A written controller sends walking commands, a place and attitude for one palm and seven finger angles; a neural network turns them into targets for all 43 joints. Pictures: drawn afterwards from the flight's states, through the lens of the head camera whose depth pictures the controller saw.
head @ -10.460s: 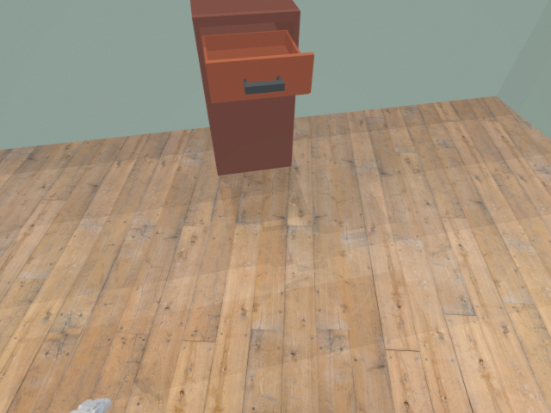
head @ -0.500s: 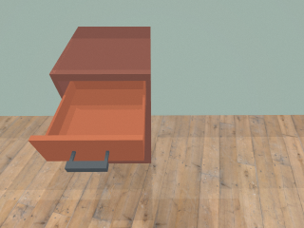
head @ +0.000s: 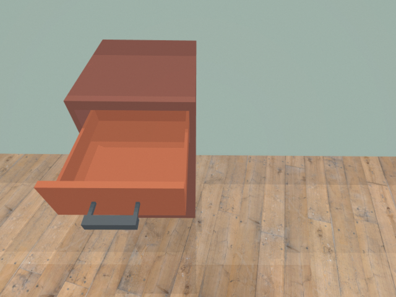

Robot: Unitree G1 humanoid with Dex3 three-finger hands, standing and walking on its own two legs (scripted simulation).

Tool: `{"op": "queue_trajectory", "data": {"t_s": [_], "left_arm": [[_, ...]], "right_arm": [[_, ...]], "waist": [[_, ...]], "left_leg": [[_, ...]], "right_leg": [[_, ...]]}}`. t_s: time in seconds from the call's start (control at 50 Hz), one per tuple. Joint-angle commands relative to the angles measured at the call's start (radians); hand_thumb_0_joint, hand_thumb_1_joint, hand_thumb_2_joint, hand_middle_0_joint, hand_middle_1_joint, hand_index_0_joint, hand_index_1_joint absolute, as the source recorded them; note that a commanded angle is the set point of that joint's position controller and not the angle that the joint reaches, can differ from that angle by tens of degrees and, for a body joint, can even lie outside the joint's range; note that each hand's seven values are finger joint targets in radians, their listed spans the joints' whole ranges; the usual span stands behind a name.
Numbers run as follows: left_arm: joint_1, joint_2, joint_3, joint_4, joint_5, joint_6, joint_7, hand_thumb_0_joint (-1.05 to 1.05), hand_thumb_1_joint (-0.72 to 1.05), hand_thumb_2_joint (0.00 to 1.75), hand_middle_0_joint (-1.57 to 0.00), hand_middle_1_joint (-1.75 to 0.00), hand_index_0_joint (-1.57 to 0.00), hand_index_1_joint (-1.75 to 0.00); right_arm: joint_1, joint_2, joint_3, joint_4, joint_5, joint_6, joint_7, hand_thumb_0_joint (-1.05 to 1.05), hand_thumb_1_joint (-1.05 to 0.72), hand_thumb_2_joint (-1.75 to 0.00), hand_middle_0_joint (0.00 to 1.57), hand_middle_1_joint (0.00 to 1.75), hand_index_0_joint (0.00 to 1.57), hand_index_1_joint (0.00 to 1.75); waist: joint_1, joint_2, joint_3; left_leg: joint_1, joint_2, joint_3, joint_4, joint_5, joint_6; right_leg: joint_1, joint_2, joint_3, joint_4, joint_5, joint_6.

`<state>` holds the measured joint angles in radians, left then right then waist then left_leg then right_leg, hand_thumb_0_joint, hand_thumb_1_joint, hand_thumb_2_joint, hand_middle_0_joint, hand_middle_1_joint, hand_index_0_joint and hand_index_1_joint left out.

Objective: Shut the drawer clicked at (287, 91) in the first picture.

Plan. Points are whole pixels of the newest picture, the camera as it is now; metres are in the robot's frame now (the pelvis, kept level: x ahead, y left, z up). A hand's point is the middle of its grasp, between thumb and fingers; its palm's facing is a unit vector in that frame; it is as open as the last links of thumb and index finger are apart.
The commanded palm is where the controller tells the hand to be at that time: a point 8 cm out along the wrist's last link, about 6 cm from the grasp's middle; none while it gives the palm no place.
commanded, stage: raise the hand and make a fist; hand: left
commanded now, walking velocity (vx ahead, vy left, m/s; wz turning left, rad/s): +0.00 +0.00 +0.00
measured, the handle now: (113, 214) +0.32 +0.24 -0.09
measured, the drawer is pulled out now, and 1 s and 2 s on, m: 0.29 0.29 0.29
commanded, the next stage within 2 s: bring the fist close to the handle in 1.98 s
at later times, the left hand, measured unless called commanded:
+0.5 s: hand (136, 289) +0.15 +0.13 -0.05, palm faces +0.02 -1.00 +0.04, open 5.9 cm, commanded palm +0.11 +0.22 -0.05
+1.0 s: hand (111, 280) +0.16 +0.18 -0.02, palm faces +0.14 -0.99 -0.06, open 3.5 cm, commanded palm +0.11 +0.23 -0.02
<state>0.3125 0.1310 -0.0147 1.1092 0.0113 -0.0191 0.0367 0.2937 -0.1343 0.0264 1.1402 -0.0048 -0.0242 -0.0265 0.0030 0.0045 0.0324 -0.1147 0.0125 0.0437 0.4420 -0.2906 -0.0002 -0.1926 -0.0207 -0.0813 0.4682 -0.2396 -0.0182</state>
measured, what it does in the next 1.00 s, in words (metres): lowers itself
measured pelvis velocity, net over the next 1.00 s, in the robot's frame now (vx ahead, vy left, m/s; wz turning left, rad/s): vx -0.04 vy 0.00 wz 0.01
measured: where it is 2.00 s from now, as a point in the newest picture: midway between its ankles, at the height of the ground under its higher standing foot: outside the picture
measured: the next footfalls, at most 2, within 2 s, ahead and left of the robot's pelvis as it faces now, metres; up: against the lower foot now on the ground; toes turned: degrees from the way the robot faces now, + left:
none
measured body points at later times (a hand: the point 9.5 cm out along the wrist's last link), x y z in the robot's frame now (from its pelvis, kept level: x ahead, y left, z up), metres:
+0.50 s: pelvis -0.03 -0.01 -0.07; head +0.00 +0.00 +0.38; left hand +0.14 +0.19 -0.05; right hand +0.20 -0.26 -0.08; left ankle -0.03 +0.12 -0.74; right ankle +0.01 -0.11 -0.74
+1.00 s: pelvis -0.04 +0.00 -0.08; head +0.02 +0.00 +0.37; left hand +0.15 +0.23 -0.02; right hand +0.11 -0.24 -0.16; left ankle -0.03 +0.12 -0.74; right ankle +0.01 -0.11 -0.74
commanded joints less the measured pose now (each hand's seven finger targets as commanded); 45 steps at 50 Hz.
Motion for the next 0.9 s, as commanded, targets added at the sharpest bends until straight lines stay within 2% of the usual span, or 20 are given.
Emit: {"op": "queue_trajectory", "data": {"t_s": [0.0,0.04,0.06,0.08,0.1,0.12,0.14,0.16,0.24,0.28,0.32,0.36,0.42,0.54,0.6,0.62,0.66,0.74,0.82,0.88], "left_arm": [[0.075,0.092,0.017,-0.023,-0.001,-0.010,0.005,0.00,0.90,0.90,-0.20,-0.30,-0.20,-0.30],[0.072,0.093,0.017,-0.025,0.000,-0.010,0.004,0.00,0.90,0.90,-0.20,-0.30,-0.20,-0.30],[0.128,0.138,0.025,0.019,0.010,-0.031,0.042,0.00,0.90,0.90,-0.20,-0.30,-0.20,-0.30],[-0.623,0.284,0.058,-1.546,-0.212,-0.247,0.025,0.00,0.90,0.90,-0.22,-0.32,-0.22,-0.32],[-0.215,0.212,0.065,-1.253,-0.116,-0.173,0.080,0.00,0.90,0.90,-0.24,-0.34,-0.24,-0.34],[-0.162,0.132,0.030,-1.176,-0.141,-0.120,0.128,0.00,0.90,0.90,-0.26,-0.37,-0.26,-0.37],[0.102,-0.050,-0.073,-0.967,-0.134,-0.015,0.126,0.00,0.90,0.90,-0.28,-0.39,-0.28,-0.39],[-0.027,-0.077,-0.123,-1.170,-0.174,-0.032,0.101,0.00,0.90,0.90,-0.30,-0.41,-0.30,-0.41],[0.068,-0.024,-0.042,-1.081,-0.142,-0.218,0.033,0.00,0.90,0.90,-0.38,-0.50,-0.38,-0.50],[0.281,-0.051,0.005,-0.986,-0.180,-0.347,-0.054,0.00,0.90,0.90,-0.42,-0.54,-0.42,-0.54],[0.416,0.021,0.129,-0.982,-0.216,-0.484,-0.158,0.00,0.90,0.90,-0.46,-0.58,-0.46,-0.58],[0.400,0.089,0.209,-1.020,-0.229,-0.588,-0.240,0.00,0.90,0.90,-0.50,-0.62,-0.50,-0.62],[0.372,0.106,0.190,-1.118,-0.180,-0.536,-0.227,0.00,0.90,0.90,-0.56,-0.69,-0.56,-0.69],[0.103,0.140,0.181,-1.560,-0.188,-0.611,-0.136,0.00,0.90,0.90,-0.68,-0.82,-0.68,-0.82],[0.028,0.095,0.084,-1.585,-0.204,-0.680,-0.187,0.00,0.90,0.90,-0.74,-0.88,-0.74,-0.88],[-0.022,0.076,0.037,-1.568,-0.209,-0.678,-0.222,0.00,0.90,0.90,-0.76,-0.91,-0.76,-0.91],[0.017,0.089,0.032,-1.482,-0.226,-0.640,-0.282,0.00,0.90,0.90,-0.80,-0.95,-0.80,-0.95],[0.177,0.141,0.109,-1.293,-0.248,-0.395,-0.359,0.00,0.90,0.90,-0.88,-1.04,-0.88,-1.04],[0.240,0.199,0.246,-1.421,-0.275,-0.229,-0.262,0.00,0.90,0.90,-0.96,-1.12,-0.96,-1.12],[0.256,0.146,0.255,-1.535,-0.281,-0.285,-0.135,0.00,0.90,0.90,-1.02,-1.19,-1.02,-1.19]], "right_arm": [[0.087,-0.082,-0.014,-0.013,-0.002,-0.005,-0.005,0.00,-0.90,-0.90,0.20,0.30,0.20,0.30],[0.088,-0.083,-0.015,-0.013,-0.001,-0.005,-0.005,0.00,-0.90,-0.90,0.20,0.30,0.20,0.30],[-0.035,-0.119,-0.029,-0.087,0.002,-0.016,0.001,0.00,-0.90,-0.90,0.20,0.30,0.20,0.30],[-0.025,-0.305,-0.050,-0.451,0.047,-0.169,-0.043,0.00,-0.90,-0.90,0.20,0.30,0.20,0.30],[-0.119,-0.194,-0.024,-0.394,0.033,-0.254,-0.070,0.00,-0.90,-0.90,0.20,0.30,0.20,0.30],[-0.105,-0.210,-0.049,-0.343,0.040,-0.289,-0.069,0.00,-0.90,-0.90,0.20,0.30,0.20,0.30],[-0.065,-0.169,-0.044,-0.336,0.055,-0.290,-0.057,0.00,-0.90,-0.90,0.20,0.30,0.20,0.30],[-0.085,-0.197,-0.042,-0.420,0.066,-0.305,-0.058,0.00,-0.90,-0.90,0.20,0.30,0.20,0.30],[-0.096,-0.233,-0.078,-0.530,0.020,-0.364,-0.053,0.00,-0.90,-0.90,0.20,0.30,0.20,0.30],[-0.125,-0.222,-0.096,-0.591,0.007,-0.371,-0.024,0.00,-0.90,-0.90,0.20,0.30,0.20,0.30],[-0.146,-0.223,-0.117,-0.635,0.005,-0.355,0.018,0.00,-0.90,-0.90,0.20,0.30,0.20,0.30],[-0.201,-0.228,-0.125,-0.702,-0.002,-0.328,0.043,0.00,-0.90,-0.90,0.20,0.30,0.20,0.30],[-0.226,-0.210,-0.123,-0.781,0.008,-0.256,0.048,0.00,-0.90,-0.90,0.20,0.30,0.20,0.30],[-0.133,-0.186,-0.114,-0.821,-0.002,-0.237,0.011,0.00,-0.90,-0.90,0.20,0.30,0.20,0.30],[-0.114,-0.194,-0.091,-0.779,-0.001,-0.267,-0.005,0.00,-0.90,-0.90,0.20,0.30,0.20,0.30],[-0.118,-0.208,-0.079,-0.770,0.003,-0.278,-0.009,0.00,-0.90,-0.90,0.20,0.30,0.20,0.30],[-0.113,-0.220,-0.079,-0.756,0.013,-0.298,-0.023,0.00,-0.90,-0.90,0.20,0.30,0.20,0.30],[-0.142,-0.225,-0.072,-0.797,0.055,-0.271,-0.040,0.00,-0.90,-0.90,0.20,0.30,0.20,0.30],[-0.202,-0.188,-0.071,-0.841,0.058,-0.232,-0.048,0.00,-0.90,-0.90,0.20,0.30,0.20,0.30],[-0.163,-0.153,-0.072,-0.819,0.046,-0.230,-0.042,0.00,-0.90,-0.90,0.20,0.30,0.20,0.30]], "waist": [[0.000,-0.004,0.051],[0.001,-0.011,0.057],[0.039,-0.049,0.077],[-0.088,0.180,-0.439],[0.002,0.288,-0.384],[-0.032,0.253,-0.275],[-0.032,0.132,-0.136],[-0.036,0.035,-0.031],[-0.050,-0.296,0.006],[0.021,-0.338,-0.023],[0.083,-0.214,-0.116],[0.090,-0.085,-0.179],[0.106,0.021,-0.219],[0.012,0.091,-0.417],[-0.057,0.067,-0.369],[-0.090,0.060,-0.328],[-0.092,0.001,-0.318],[-0.025,-0.092,-0.320],[0.066,-0.068,-0.403],[0.068,-0.048,-0.393]], "left_leg": [[-0.074,0.084,-0.067,-0.095,0.163,0.028],[-0.081,0.084,-0.067,-0.097,0.157,0.028],[-0.167,0.092,-0.024,0.113,0.220,-0.006],[0.087,-0.007,-0.036,-0.027,0.273,0.026],[0.085,0.015,-0.009,-0.043,0.385,0.029],[-0.004,0.021,-0.012,-0.034,0.288,0.003],[-0.109,0.024,-0.043,-0.038,0.201,0.009],[-0.168,0.021,-0.074,-0.034,0.110,0.017],[-0.339,-0.031,-0.062,0.146,-0.067,0.030],[-0.476,-0.031,-0.053,0.238,-0.094,0.013],[-0.534,-0.048,-0.024,0.315,-0.037,-0.009],[-0.607,-0.063,0.006,0.407,-0.003,-0.014],[-0.670,-0.071,0.027,0.448,-0.018,0.000],[-0.635,-0.029,-0.036,0.566,0.022,0.028],[-0.671,-0.016,-0.061,0.623,-0.018,0.033],[-0.679,-0.011,-0.075,0.637,-0.050,0.039],[-0.726,-0.008,-0.081,0.639,-0.121,0.037],[-0.803,-0.027,-0.067,0.583,-0.187,0.033],[-0.730,-0.038,-0.061,0.509,-0.102,0.028],[-0.677,-0.025,-0.062,0.482,-0.010,0.021]], "right_leg": [[0.016,-0.097,0.104,-0.093,0.147,-0.022],[0.018,-0.093,0.105,-0.097,0.141,-0.021],[0.013,-0.155,0.155,-0.056,0.631,-0.003],[0.119,-0.061,0.111,0.015,0.386,-0.012],[0.082,-0.005,0.073,0.043,0.184,-0.036],[0.003,0.002,0.031,0.037,0.083,-0.022],[-0.063,-0.003,-0.001,0.032,0.044,-0.012],[-0.093,-0.009,-0.008,0.025,0.015,-0.002],[-0.334,0.000,0.002,0.055,-0.265,0.014],[-0.375,-0.005,0.014,0.143,-0.316,0.008],[-0.320,-0.004,0.031,0.249,-0.185,-0.014],[-0.327,-0.009,0.035,0.363,-0.048,-0.025],[-0.352,-0.015,0.065,0.421,-0.022,-0.032],[-0.443,0.007,0.105,0.488,-0.008,-0.021],[-0.546,0.010,0.102,0.487,-0.078,-0.013],[-0.594,0.015,0.098,0.481,-0.123,-0.014],[-0.583,0.012,0.102,0.456,-0.217,-0.006],[-0.464,-0.009,0.141,0.363,-0.383,0.010],[-0.325,-0.015,0.116,0.362,-0.302,0.008],[-0.313,-0.002,0.065,0.401,-0.132,0.000]]}}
